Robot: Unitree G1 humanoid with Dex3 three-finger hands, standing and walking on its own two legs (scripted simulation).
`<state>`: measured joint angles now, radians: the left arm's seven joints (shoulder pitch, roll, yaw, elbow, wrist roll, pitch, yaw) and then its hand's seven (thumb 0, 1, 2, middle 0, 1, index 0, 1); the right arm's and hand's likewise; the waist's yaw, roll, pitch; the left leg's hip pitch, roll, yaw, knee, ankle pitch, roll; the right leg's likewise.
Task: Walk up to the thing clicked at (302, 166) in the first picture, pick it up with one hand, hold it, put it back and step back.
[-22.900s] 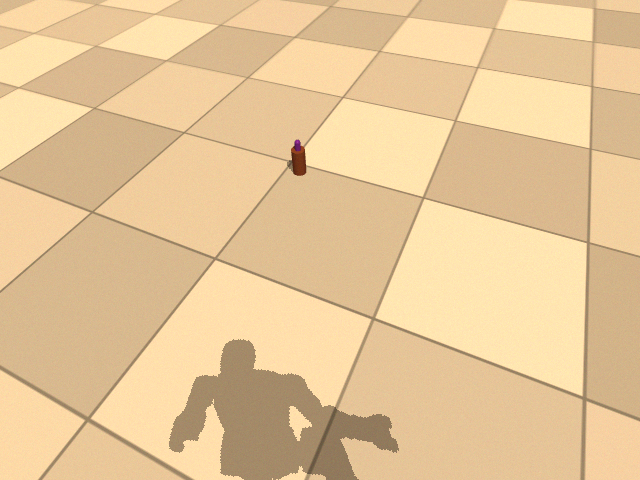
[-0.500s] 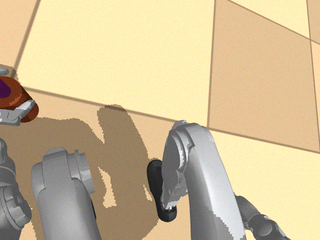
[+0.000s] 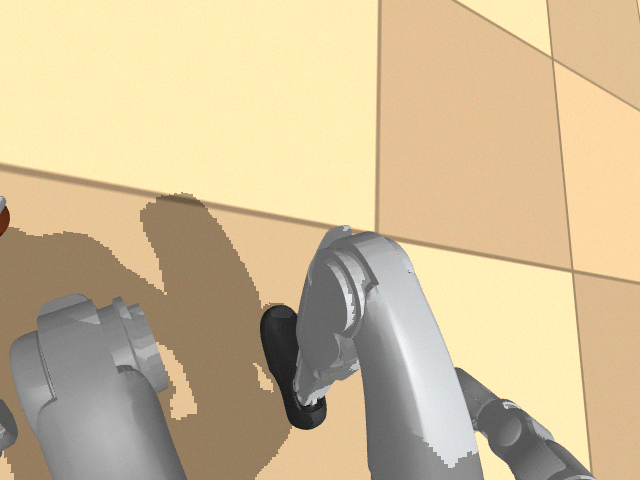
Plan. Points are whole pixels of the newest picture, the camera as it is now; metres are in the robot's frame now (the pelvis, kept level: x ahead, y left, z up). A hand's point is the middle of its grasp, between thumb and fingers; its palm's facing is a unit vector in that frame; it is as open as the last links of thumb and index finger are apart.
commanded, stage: lower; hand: left
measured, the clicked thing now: out of the picture +0.45 +0.27 -0.18
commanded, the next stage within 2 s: loosen in 0.50 s
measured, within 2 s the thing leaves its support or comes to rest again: rests again in 1.00 s
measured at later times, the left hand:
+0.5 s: hand out of the picture +0.45 +0.28 -0.18, palm faces +0.32 -0.95 -0.04, open 9.8 cm
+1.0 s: hand out of the picture +0.46 +0.28 -0.17, palm faces +0.32 -0.95 -0.01, open 11.3 cm
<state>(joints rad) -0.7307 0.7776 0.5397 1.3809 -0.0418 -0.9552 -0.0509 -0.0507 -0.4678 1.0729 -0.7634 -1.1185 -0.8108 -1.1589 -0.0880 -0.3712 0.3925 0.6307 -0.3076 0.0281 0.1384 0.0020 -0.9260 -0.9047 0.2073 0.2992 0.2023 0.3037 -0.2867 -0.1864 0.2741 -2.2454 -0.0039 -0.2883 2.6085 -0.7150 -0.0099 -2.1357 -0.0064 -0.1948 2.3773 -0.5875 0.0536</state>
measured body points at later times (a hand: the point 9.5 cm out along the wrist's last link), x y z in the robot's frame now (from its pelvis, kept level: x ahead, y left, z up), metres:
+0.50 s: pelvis +0.00 +0.00 +0.00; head +0.25 +0.16 +0.32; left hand +0.43 +0.33 -0.18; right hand +0.13 -0.26 -0.05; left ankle +0.08 +0.12 -0.26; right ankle +0.14 -0.12 -0.26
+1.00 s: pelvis -0.01 +0.01 +0.00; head +0.24 +0.17 +0.33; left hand +0.44 +0.32 -0.16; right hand +0.13 -0.25 -0.04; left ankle +0.08 +0.12 -0.26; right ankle +0.14 -0.12 -0.26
